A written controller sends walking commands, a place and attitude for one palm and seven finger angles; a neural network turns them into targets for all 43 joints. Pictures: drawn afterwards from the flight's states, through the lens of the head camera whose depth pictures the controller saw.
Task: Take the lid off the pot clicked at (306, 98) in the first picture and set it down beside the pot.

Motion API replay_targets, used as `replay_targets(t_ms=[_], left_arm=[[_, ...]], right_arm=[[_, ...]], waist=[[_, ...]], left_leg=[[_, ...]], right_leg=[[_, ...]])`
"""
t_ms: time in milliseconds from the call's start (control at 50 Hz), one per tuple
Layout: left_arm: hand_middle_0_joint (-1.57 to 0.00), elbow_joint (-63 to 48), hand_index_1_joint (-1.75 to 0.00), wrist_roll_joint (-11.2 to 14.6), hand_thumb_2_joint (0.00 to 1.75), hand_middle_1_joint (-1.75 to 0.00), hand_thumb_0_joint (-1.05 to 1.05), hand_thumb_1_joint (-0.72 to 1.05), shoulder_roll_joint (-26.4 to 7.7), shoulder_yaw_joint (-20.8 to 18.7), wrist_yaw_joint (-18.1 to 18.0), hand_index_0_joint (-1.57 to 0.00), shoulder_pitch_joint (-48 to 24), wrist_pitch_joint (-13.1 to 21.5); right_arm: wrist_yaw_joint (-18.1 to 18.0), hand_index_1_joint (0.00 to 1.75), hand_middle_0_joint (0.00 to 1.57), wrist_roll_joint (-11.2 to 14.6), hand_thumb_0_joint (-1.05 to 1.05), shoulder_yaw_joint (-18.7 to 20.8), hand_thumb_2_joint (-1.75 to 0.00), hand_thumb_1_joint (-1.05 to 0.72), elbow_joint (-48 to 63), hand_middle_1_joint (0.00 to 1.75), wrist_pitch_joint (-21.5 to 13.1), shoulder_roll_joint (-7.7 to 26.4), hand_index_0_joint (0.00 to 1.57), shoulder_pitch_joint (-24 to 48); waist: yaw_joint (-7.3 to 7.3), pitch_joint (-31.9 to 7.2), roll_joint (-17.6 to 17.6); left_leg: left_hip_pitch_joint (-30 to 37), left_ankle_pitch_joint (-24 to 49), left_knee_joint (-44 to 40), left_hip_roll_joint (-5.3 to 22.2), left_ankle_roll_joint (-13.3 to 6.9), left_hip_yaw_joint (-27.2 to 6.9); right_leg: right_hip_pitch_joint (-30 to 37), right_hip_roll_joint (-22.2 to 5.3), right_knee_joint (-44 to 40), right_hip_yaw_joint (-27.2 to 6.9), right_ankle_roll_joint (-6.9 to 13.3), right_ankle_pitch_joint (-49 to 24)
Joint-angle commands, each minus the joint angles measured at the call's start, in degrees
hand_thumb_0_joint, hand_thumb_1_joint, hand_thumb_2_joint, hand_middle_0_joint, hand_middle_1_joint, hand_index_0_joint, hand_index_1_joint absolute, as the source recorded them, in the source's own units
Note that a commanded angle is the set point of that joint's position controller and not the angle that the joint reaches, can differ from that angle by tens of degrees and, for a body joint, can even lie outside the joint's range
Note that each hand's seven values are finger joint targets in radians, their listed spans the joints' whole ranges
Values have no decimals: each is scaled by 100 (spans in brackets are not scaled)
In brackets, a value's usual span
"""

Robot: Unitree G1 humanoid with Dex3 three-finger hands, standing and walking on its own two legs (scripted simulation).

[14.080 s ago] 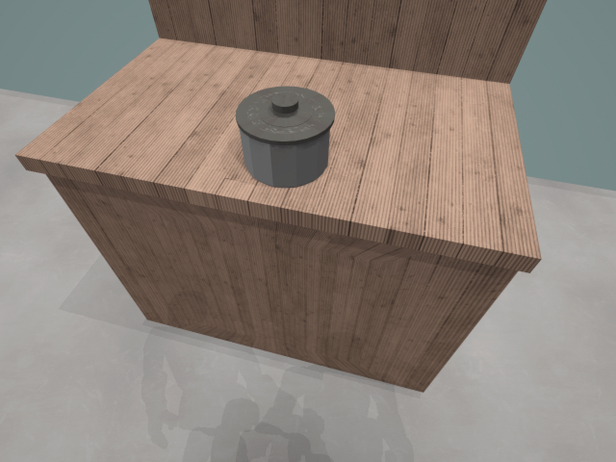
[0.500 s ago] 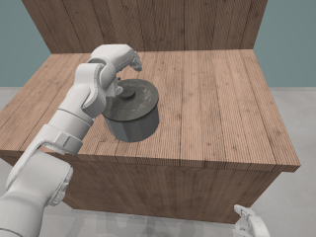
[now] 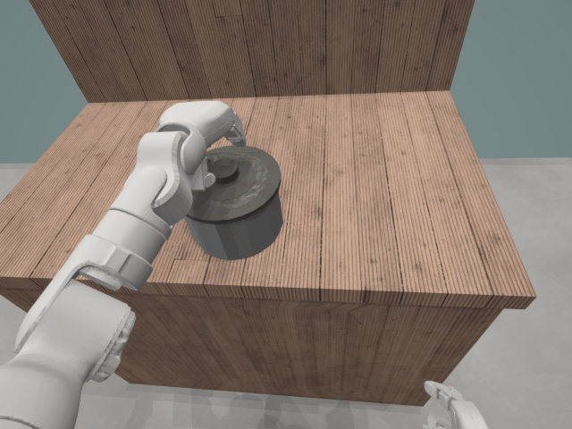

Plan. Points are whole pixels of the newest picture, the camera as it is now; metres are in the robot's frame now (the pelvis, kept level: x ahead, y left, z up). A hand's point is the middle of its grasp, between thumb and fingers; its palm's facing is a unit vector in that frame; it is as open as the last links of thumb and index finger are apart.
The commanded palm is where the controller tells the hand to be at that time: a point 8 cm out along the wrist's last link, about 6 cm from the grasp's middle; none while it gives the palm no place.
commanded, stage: move the open hand above the knob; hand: left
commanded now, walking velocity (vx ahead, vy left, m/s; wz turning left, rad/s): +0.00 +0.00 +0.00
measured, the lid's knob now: (223, 171) +0.47 +0.10 +0.12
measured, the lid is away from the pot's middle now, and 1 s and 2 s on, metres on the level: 0.00 0.00 0.00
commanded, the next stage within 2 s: lower the open fingers around the knob in 1.28 s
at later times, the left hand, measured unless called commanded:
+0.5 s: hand (201, 137) +0.45 +0.12 +0.20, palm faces -0.15 -0.06 -0.99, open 10.1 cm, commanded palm +0.41 +0.12 +0.26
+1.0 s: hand (213, 163) +0.41 +0.10 +0.19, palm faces -0.17 +0.03 -0.99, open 10.1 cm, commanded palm +0.40 +0.11 +0.26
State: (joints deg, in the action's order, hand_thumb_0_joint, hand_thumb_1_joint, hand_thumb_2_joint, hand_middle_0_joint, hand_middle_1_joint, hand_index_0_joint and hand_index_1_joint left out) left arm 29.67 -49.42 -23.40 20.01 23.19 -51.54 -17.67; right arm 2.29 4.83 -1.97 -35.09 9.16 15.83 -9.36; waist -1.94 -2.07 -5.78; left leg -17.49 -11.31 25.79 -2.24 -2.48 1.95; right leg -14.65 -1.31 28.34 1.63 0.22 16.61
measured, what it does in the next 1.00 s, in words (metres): stands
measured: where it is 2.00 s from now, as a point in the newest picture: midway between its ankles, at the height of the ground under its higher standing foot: outside the picture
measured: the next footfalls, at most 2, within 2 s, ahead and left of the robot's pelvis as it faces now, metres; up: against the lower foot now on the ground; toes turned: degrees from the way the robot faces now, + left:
none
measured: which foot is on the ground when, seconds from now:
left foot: down 0.00-1.00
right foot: down 0.00-1.00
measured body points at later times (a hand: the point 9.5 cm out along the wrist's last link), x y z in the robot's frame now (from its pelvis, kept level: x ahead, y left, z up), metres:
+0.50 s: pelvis +0.00 +0.00 +0.00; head +0.02 -0.04 +0.45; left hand +0.45 +0.12 +0.25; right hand +0.17 -0.23 -0.12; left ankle +0.02 +0.10 -0.74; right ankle -0.02 -0.12 -0.74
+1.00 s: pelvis -0.01 +0.00 +0.00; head +0.00 -0.04 +0.45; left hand +0.42 +0.09 +0.24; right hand +0.18 -0.22 -0.11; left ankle +0.02 +0.10 -0.74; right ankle -0.02 -0.12 -0.74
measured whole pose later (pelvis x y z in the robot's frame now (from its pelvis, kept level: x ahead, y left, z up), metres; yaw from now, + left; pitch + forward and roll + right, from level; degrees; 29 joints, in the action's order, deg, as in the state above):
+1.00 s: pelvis -0.01 +0.00 +0.00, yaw +1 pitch +1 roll +0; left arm 23.4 -48.2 -23.4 23.5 23.5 -51.3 -16.9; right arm 1.8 4.9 -2.5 -35.3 8.8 15.2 -5.4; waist -1.0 -0.8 -5.7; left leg -17.2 -11.0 26.8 -2.4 -2.4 1.1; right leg -13.9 -1.4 29.2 2.5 0.4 16.6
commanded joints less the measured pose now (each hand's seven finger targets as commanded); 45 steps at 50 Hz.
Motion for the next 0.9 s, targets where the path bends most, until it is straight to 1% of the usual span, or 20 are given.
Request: replay_targets(t_ms=[0,20,100,140,200,280,300,320,400,460,500,540,580,620,660,720,800,820,840,880], left_arm=[[-85,-2054,-8,-10,155,-8,0,-34,-2240,-1376,-247,-85,-4623,259],[-85,-1954,-8,-94,155,-8,0,-34,-2227,-1335,-289,-85,-4798,304],[-85,358,-8,56,155,-8,0,-34,-1342,-1056,-295,-85,-2738,59],[-85,177,-8,-21,155,-8,0,-34,-885,-673,-199,-85,-2399,29],[-85,-1232,-8,38,155,-8,0,-34,-51,62,-16,-85,-2482,129],[-85,-2049,-8,-172,155,-8,0,-34,-1833,-1109,-20,-85,-4001,171],[-85,-2218,-8,-20,155,-8,0,-34,-2213,-1467,-102,-85,-4155,248],[-85,-1930,-8,-122,155,-8,0,-34,-2257,-1505,-165,-85,-4165,234],[-85,12,-8,83,155,-8,0,-34,-1363,-1184,-326,-85,-2428,29],[-85,-891,-8,-46,155,-8,0,-34,-790,-683,-229,-85,-1982,61],[-85,-2004,-8,28,155,-8,0,-34,-201,-115,-107,-85,-2116,135],[-85,-2482,-8,-109,155,-8,0,-34,-462,-119,-48,-85,-2849,62],[-85,-2453,-8,-164,155,-8,0,-34,-1621,-1006,-135,-85,-3538,9],[-85,-2072,-8,-137,155,-8,0,-34,-2169,-1433,-254,-85,-3984,-10],[-85,-1382,-8,-107,155,-8,0,-34,-1724,-1184,-324,-85,-3656,-80],[-85,-983,-8,-6,155,-8,0,-34,-1024,-812,-319,-85,-2526,-58],[-85,-1345,-8,96,155,-8,0,-34,-179,-162,-151,-85,-1784,-29],[-85,-1515,-8,-42,155,-8,0,-34,-645,-440,-147,-85,-2038,-13],[-85,-1638,-8,-91,155,-8,0,-34,-613,-298,-125,-85,-2438,-33],[-85,-2116,-8,-146,155,-8,0,-34,-1082,-506,-187,-85,-3681,-19]], right_arm=[[-216,30,20,-26,0,247,-90,-90,833,30,-477,591,20,768],[-248,30,20,-30,0,211,-90,-90,756,30,-568,495,20,685],[-216,30,20,14,0,223,-90,-90,451,30,-488,631,20,405],[-118,30,20,37,0,188,-90,-90,655,30,-445,594,20,668],[24,30,20,21,0,303,-90,-90,975,30,-357,529,20,961],[-58,30,20,-18,0,284,-90,-90,860,30,-395,574,20,842],[-89,30,20,-40,0,296,-90,-90,804,30,-418,638,20,763],[-122,30,20,-50,0,243,-90,-90,748,30,-462,543,20,711],[-124,30,20,-3,0,189,-90,-90,539,30,-424,614,20,591],[14,30,20,29,0,175,-90,-90,937,30,-375,532,20,1048],[135,30,20,35,0,294,-90,-90,1152,30,-284,479,20,1229],[186,30,20,34,0,304,-90,-90,1131,30,-204,444,20,1268],[85,30,20,9,0,276,-90,-90,963,30,-247,526,20,1075],[-42,30,20,-26,0,193,-90,-90,750,30,-304,517,20,924],[-119,30,20,-8,0,134,-90,-90,640,30,-358,454,20,887],[-21,30,20,-2,0,144,-90,-90,723,30,-339,447,20,1030],[134,30,20,51,0,239,-90,-90,1001,30,-174,495,20,1244],[128,30,20,66,0,203,-90,-90,1001,30,-136,496,20,1298],[106,30,20,62,0,180,-90,-90,1039,30,-119,479,20,1368],[6,30,20,56,0,182,-90,-90,938,30,-159,458,20,1283]], waist=[[-76,-2606,580],[-71,-2680,499],[10,-1474,957],[89,-1524,970],[-39,-2149,746],[-32,-2719,629],[-18,-2751,609],[30,-2693,655],[139,-1500,1037],[230,-1973,905],[82,-2493,731],[-9,-2505,613],[34,-2500,678],[47,-2387,782],[86,-1953,901],[191,-2024,779],[82,-1854,962],[125,-1983,928],[74,-1866,838],[-18,-1994,722]], left_leg=[[1530,1241,-20,-102,-268,-320],[1651,1304,-52,-115,-250,-327],[986,1058,-163,-43,-148,-243],[940,1021,-151,-40,-92,-202],[1539,1764,119,-46,-177,-259],[1712,1805,117,-113,-247,-314],[1692,1918,121,-94,-255,-352],[1621,1912,40,-99,-234,-326],[964,1453,-127,-20,-106,-221],[1182,1710,-34,-1,-79,-182],[1705,2505,223,27,-164,-265],[1838,2312,223,36,-173,-328],[1711,1927,125,-19,-189,-339],[1446,1532,-15,-74,-181,-298],[1257,1294,-123,-33,-141,-281],[1271,1544,-80,1,-70,-251],[1312,1387,49,11,-94,-263],[1287,1309,7,18,-86,-206],[1204,1104,5,-23,-103,-213],[1333,840,-74,-31,-137,-272]], right_leg=[[696,96,-320,-110,160,-2275],[646,157,-277,-95,158,-2271],[172,132,-368,80,176,-1928],[168,111,-304,97,152,-1852],[183,66,-247,77,196,-2331],[624,144,-210,-55,184,-2697],[772,121,-215,-62,200,-2851],[789,161,-184,-59,184,-2810],[317,122,-278,117,192,-2283],[449,78,-154,104,178,-2400],[404,48,-129,62,191,-2709],[209,129,-162,85,178,-2476],[426,185,-181,53,202,-2443],[607,193,-203,7,188,-2356],[385,173,-243,76,190,-2094],[369,131,-166,110,207,-2080],[129,104,-235,170,207,-1891],[224,124,-225,133,187,-1826],[156,129,-260,120,193,-1740],[145,144,-306,87,192,-1505]])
